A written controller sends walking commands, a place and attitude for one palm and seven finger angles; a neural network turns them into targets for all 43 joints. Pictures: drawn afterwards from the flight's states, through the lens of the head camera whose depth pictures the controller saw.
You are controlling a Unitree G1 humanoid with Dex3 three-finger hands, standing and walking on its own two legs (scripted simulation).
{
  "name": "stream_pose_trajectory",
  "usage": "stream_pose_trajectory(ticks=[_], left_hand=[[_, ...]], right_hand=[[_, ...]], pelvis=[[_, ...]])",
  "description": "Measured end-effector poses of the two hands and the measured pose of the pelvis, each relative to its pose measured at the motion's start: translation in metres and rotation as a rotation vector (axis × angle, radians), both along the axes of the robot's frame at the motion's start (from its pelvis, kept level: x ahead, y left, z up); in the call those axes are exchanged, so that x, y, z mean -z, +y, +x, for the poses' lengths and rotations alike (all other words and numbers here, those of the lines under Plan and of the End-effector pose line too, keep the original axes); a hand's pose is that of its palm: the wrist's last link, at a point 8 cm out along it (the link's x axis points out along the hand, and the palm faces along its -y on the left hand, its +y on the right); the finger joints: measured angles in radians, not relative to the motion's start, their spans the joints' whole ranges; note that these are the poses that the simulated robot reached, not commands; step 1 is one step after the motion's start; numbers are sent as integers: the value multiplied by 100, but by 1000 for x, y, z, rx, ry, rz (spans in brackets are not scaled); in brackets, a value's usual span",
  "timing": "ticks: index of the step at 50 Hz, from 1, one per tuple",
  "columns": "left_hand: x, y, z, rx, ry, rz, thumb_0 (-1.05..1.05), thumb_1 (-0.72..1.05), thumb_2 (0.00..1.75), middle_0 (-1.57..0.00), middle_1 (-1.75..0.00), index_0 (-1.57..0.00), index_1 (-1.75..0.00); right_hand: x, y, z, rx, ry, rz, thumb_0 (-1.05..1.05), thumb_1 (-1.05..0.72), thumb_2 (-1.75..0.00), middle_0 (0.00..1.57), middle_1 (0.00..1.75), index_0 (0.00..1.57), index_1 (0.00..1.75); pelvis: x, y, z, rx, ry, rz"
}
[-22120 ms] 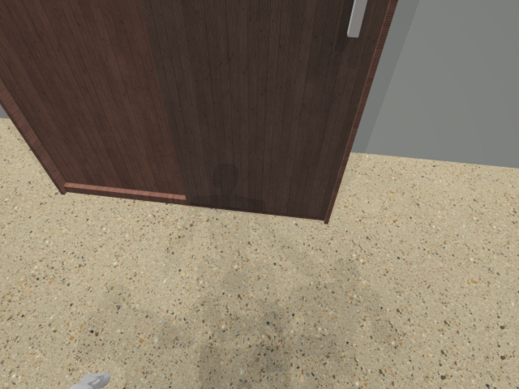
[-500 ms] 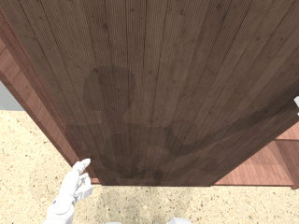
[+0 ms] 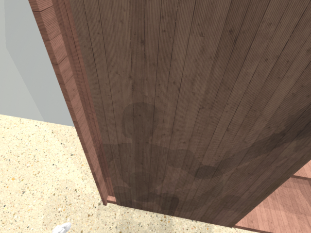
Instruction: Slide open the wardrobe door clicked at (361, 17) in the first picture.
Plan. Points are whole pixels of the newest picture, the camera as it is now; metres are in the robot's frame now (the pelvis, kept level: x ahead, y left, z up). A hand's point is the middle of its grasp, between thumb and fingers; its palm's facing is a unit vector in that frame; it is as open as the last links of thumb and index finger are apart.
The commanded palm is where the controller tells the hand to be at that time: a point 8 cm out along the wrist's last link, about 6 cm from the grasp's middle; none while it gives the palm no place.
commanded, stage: stop walking and hold the door there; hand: right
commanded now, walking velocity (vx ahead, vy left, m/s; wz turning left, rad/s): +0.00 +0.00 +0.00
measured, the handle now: out of the picture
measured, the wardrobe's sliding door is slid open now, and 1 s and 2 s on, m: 0.58 0.59 0.58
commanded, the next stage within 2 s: none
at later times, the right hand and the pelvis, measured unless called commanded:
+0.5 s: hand out of the picture +0.32 -0.34 +0.23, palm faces +0.55 +0.82 -0.15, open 7.1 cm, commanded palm +0.28 -0.37 +0.21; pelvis -0.01 -0.04 -0.01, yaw -3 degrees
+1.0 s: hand out of the picture +0.32 -0.34 +0.23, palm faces +0.35 +0.94 -0.07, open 6.9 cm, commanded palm +0.29 -0.36 +0.21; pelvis -0.06 -0.11 -0.01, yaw +0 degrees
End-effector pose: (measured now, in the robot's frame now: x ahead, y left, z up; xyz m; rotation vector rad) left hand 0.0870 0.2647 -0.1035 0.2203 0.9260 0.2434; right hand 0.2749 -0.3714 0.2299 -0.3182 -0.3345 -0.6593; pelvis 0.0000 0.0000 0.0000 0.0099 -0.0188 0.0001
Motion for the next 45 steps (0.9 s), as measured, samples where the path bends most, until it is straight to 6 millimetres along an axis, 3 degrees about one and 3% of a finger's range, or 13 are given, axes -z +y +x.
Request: stream_pose_trajectory(ticks=[6, 17, 25, 31, 38, 45], left_hand=[[-2, -4, 3, -10, -12, 5, 2, 91, 90, -20, -30, -20, -30], [-14, -27, 51, 50, -123, -24, 2, 91, 90, -20, -30, -20, -30], [-16, -48, 70, 107, -137, 15, 1, 91, 90, -20, -30, -20, -30], [-17, -87, 65, 120, -158, -3, 1, 91, 90, -20, -30, -20, -30], [-18, -140, 36, 168, -108, -65, 1, 91, 90, -20, -30, -20, -30], [-22, -164, 14, 216, -69, -77, 1, 91, 90, -20, -30, -20, -30]], right_hand=[[0, -1, 1, -16, -1, -10, -19, -58, -75, 46, 140, 20, 134], [1, -3, 1, -42, -7, -14, -19, -58, -76, 46, 140, 19, 136], [3, -7, 4, -124, -49, 0, -21, -58, -81, 46, 140, 18, 136], [6, -9, 5, -196, -84, 14, -22, -60, -85, 45, 142, 15, 133], [5, -9, 4, -260, -77, 73, -18, -64, -80, 45, 141, 14, 132], [2, -10, 2, -302, -38, 107, -14, -66, -76, 46, 141, 14, 134]], pelvis=[[-1, -5, 2, -3, -1, -5], [-2, -13, 2, -3, 6, 2], [7, -42, -10, 51, -3, 11], [10, -69, -26, 34, -11, 4], [-1, -83, -40, 31, -6, 28], [-11, -96, -50, 27, 5, 38]])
